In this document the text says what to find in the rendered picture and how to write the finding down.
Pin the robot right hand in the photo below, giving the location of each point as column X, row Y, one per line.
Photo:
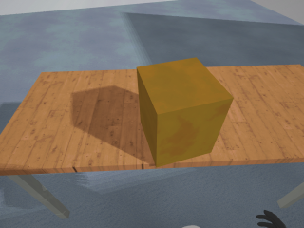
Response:
column 274, row 219

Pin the carton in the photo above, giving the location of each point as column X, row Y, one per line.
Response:
column 182, row 109

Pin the table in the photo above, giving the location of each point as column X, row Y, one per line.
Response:
column 90, row 121

